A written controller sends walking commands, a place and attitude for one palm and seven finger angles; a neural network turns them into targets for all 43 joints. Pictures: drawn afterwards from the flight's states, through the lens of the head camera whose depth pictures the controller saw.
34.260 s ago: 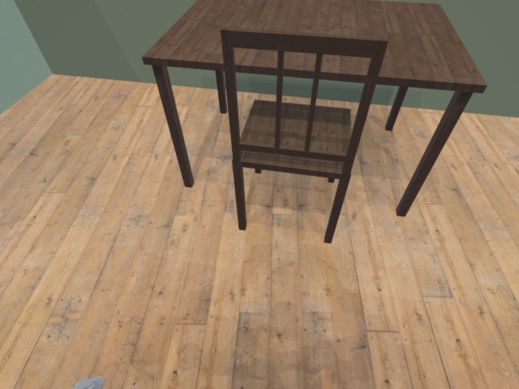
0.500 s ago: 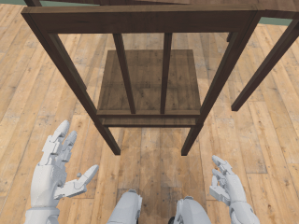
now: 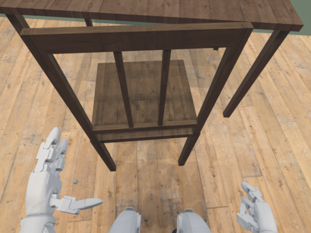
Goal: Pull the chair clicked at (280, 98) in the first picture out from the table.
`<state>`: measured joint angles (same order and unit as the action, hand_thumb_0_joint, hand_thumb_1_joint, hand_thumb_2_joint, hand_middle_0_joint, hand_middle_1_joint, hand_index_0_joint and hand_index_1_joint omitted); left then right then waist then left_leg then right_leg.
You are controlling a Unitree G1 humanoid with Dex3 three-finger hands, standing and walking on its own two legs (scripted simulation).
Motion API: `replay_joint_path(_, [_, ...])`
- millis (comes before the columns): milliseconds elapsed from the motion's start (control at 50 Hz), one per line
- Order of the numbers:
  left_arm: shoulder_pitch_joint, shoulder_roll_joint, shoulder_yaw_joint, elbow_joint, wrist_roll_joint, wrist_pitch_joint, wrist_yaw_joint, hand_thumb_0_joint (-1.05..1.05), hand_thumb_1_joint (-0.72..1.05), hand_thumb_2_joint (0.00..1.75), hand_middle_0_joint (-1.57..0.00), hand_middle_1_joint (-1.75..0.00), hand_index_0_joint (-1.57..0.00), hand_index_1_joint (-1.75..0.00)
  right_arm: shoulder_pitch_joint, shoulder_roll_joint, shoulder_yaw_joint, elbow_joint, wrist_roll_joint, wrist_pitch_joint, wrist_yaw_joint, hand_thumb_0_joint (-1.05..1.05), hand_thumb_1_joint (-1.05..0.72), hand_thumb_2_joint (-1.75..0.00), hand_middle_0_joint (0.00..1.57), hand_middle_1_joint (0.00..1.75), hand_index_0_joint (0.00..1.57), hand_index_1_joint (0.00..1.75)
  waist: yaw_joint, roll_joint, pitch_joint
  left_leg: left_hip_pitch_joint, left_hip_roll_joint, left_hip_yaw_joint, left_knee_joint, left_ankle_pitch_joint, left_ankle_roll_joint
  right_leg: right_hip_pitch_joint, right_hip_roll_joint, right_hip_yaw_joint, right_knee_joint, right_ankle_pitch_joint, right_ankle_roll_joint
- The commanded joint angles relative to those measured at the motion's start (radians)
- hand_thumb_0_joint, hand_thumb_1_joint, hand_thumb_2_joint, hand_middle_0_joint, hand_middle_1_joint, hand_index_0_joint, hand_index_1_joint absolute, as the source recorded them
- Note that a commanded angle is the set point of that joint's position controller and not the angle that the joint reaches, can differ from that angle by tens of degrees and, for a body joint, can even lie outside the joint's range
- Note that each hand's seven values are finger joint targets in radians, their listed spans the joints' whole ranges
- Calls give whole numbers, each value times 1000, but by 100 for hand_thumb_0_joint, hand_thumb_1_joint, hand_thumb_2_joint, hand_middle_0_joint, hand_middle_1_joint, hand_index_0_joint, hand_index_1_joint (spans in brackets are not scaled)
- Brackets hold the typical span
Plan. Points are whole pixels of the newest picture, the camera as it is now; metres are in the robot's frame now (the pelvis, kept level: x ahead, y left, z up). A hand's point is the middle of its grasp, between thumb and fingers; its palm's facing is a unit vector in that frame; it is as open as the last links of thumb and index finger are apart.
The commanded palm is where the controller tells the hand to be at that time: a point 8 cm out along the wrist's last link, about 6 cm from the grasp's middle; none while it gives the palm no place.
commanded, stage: raise the hand toward the chair's back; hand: left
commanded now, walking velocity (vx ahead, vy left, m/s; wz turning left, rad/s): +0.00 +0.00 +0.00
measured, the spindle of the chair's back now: (126, 97) +0.46 +0.11 +0.02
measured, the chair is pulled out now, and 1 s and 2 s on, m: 0.18 0.18 0.18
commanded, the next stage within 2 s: aim the fingers beside a spindle in 0.94 s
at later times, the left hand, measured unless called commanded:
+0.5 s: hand (56, 173) +0.24 +0.22 +0.06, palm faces +0.14 -0.99 -0.07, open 16.9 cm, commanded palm +0.21 +0.27 +0.06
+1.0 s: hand (62, 171) +0.24 +0.21 +0.06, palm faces +0.15 -0.99 -0.08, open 16.9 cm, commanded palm +0.21 +0.27 +0.06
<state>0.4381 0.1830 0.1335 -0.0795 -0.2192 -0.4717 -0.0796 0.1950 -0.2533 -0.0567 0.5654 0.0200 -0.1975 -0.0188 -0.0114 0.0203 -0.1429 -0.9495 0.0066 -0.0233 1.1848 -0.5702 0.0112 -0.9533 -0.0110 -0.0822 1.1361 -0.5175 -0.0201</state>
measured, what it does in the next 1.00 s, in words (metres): stands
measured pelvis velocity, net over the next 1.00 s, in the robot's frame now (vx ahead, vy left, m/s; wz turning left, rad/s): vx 0.00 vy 0.00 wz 0.01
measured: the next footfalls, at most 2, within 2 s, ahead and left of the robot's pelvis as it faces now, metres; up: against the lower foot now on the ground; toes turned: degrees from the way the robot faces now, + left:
none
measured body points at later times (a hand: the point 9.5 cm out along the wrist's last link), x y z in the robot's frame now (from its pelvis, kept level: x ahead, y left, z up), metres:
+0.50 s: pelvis -0.01 +0.01 +0.01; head +0.08 +0.02 +0.45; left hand +0.22 +0.28 +0.06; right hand +0.17 -0.23 -0.08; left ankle +0.00 +0.11 -0.65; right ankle +0.01 -0.11 -0.65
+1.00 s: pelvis +0.00 +0.00 +0.01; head +0.09 +0.01 +0.45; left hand +0.23 +0.27 +0.06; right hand +0.18 -0.23 -0.08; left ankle +0.00 +0.11 -0.65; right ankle +0.01 -0.11 -0.65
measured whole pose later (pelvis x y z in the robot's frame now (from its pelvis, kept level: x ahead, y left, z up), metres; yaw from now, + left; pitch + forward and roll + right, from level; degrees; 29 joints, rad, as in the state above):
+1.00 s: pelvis +0.00 +0.00 +0.01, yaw +1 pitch +18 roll -2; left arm 0.30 0.22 0.21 0.03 -0.25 -0.41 -0.15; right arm 0.21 -0.25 0.00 0.56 0.02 -0.20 -0.02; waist 0.00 0.04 -0.14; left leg -0.90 0.00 -0.04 1.13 -0.54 0.01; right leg -0.89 -0.02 -0.09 1.06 -0.48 -0.02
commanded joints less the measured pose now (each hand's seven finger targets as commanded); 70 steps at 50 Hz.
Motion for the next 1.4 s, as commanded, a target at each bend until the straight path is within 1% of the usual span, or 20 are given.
replay_joint_path(0, [2, 89, 73, -166, -14, -53, 7, 0, -48, 31, -6, -8, -6, -8, -28, -115, -26, -141, -1, -44, -3, 0, -90, -90, 20, 30, 20, 30, 4, 5, -230, 154, -4, -24, -183, 359, 5, 207, 13, 8, -143, 238, -2])
replay_joint_path(100, [-90, 120, 78, -159, -19, -21, -26, 0, -50, 30, -6, -8, -6, -8, -25, -124, -10, -156, 2, -40, -12, 0, -90, -90, 20, 30, 20, 30, -8, 12, -212, 163, -3, -36, -203, 290, 7, 191, 14, 8, -168, 163, -3])
replay_joint_path(140, [-111, 143, 99, -178, -23, -17, -34, 0, -50, 30, -6, -8, -6, -8, -22, -124, -6, -156, 1, -43, -15, 0, -90, -90, 20, 30, 20, 30, 1, 47, -240, 186, -5, -38, -206, 308, 5, 203, 12, 11, -170, 174, -5])
replay_joint_path(220, [-138, 153, 120, -148, -33, -9, -43, 0, -50, 30, -6, -8, -6, -8, -21, -125, -1, -150, 3, -48, -18, 0, -90, -90, 20, 30, 20, 30, -2, 19, -227, 185, -5, -46, -213, 293, 3, 199, 15, 5, -178, 158, -4])
replay_joint_path(240, [-147, 146, 113, -153, -36, -8, -48, 0, -50, 30, -6, -8, -6, -8, -23, -126, 1, -150, 3, -50, -18, 0, -90, -90, 20, 30, 20, 30, 0, 44, -226, 195, -6, -46, -219, 299, 1, 197, 14, 5, -179, 162, -5])
replay_joint_path(280, [-156, 154, 122, -135, -39, 0, -55, 0, -50, 30, -6, -8, -6, -8, -16, -129, 1, -148, 3, -51, -19, 0, -90, -90, 20, 30, 20, 30, -2, 20, -236, 195, -6, -48, -221, 306, 1, 208, 14, 4, -183, 168, -4])
replay_joint_path(400, [-193, 178, 149, -118, -52, 16, -74, 0, -50, 30, -6, -8, -6, -8, -4, -137, -2, -139, 5, -58, -24, 0, -90, -90, 20, 30, 20, 30, -1, 25, -246, 211, -8, -47, -232, 335, -3, 229, 13, 3, -196, 193, -3])
replay_joint_path(460, [-177, 175, 147, -122, -52, 13, -76, 0, -50, 30, -6, -8, -6, -8, -2, -136, -5, -138, 6, -64, -21, 0, -90, -90, 20, 30, 20, 30, 5, 51, -253, 236, -6, -45, -237, 376, -9, 237, 12, 2, -199, 218, -5])
replay_joint_path(600, [-163, 169, 154, -89, -53, 8, -67, 0, -50, 30, -6, -8, -6, -8, 7, -141, -12, -133, 3, -62, -14, 0, -90, -90, 20, 30, 20, 30, 5, 18, -243, 215, -7, -42, -235, 398, -12, 247, 13, 0, -194, 247, -4])
replay_joint_path(700, [-175, 179, 155, -122, -46, -15, -57, 0, -50, 30, -6, -8, -6, -8, 8, -139, -12, -132, 1, -63, -10, 0, -90, -90, 20, 30, 20, 30, 10, 59, -256, 236, -5, -41, -236, 416, -17, 248, 13, 2, -189, 252, -8])
replay_joint_path(720, [-158, 194, 171, -94, -42, -10, -54, 0, -50, 30, -6, -8, -6, -8, 11, -141, -15, -130, -1, -59, -11, 0, -90, -90, 20, 30, 20, 30, 8, 32, -250, 224, -4, -43, -234, 412, -13, 249, 16, 1, -189, 255, -6])
replay_joint_path(740, [-159, 168, 150, -93, -44, -11, -57, 0, -50, 30, -6, -8, -6, -8, 8, -140, -13, -132, 1, -58, -9, 0, -90, -90, 20, 30, 20, 30, 4, 27, -243, 218, -5, -42, -235, 398, -12, 247, 15, 2, -191, 249, -5])
replay_joint_path(780, [-173, 174, 155, -111, -48, -13, -59, 0, -50, 30, -6, -8, -6, -8, 6, -139, -12, -132, 0, -57, -9, 0, -90, -90, 20, 30, 20, 30, 6, 47, -259, 222, -7, -38, -231, 399, -11, 255, 13, 5, -190, 257, -6])
replay_joint_path(880, [-178, 166, 148, -89, -49, -4, -69, 0, -50, 30, -6, -8, -6, -8, 4, -138, -10, -132, 3, -53, -10, 0, -90, -90, 20, 30, 20, 30, -3, 21, -244, 206, -10, -34, -225, 371, -4, 259, 14, 12, -200, 255, -4])
replay_joint_path(1020, [-180, 182, 169, -78, -53, -1, -77, 0, -50, 30, -6, -8, -6, -8, 0, -136, -9, -132, 3, -55, -13, 0, -90, -90, 20, 30, 20, 30, 4, -1, -253, 186, -14, -27, -211, 366, 3, 286, 12, 26, -202, 278, -4])
replay_joint_path(1100, [-253, 130, 105, -55, -47, -10, -86, 0, -50, 30, -6, -8, -6, -8, -1, -136, -7, -127, 2, -60, -14, 0, -90, -90, 20, 30, 20, 30, -17, -4, -238, 171, -16, -25, -189, 340, 6, 248, 8, 33, -194, 260, 0])
replay_joint_path(1120, [-273, 140, 107, -53, -43, -12, -85, 0, -50, 30, -6, -8, -6, -8, -2, -138, -6, -125, 2, -62, -15, 0, -90, -90, 20, 30, 20, 30, -19, 6, -235, 164, -16, -25, -183, 332, 7, 240, 7, 37, -192, 253, -1])
replay_joint_path(1180, [-305, 129, 87, -54, -32, -17, -74, 0, -50, 30, -6, -8, -6, -8, -1, -139, -6, -129, -2, -63, -12, 0, -90, -90, 20, 30, 20, 30, -11, 14, -260, 166, -19, -26, -182, 335, 6, 249, 3, 40, -183, 255, -4])
replay_joint_path(1240, [-249, 136, 93, -79, -21, -16, -50, 0, -50, 30, -6, -8, -6, -8, 5, -135, -9, -140, -5, -56, -3, 0, -90, -90, 20, 30, 20, 30, 9, 34, -310, 189, -18, -24, -184, 390, 1, 275, 3, 34, -166, 307, -8])
replay_joint_path(1380, [-285, 84, 40, -55, 13, -18, 11, 0, -50, 30, -6, -8, -6, -8, -6, -129, -9, -149, -9, -28, 10, 0, -90, -90, 20, 30, 20, 30, -2, -10, -281, 133, -19, -16, -163, 346, 3, 244, 2, 39, -147, 287, -6])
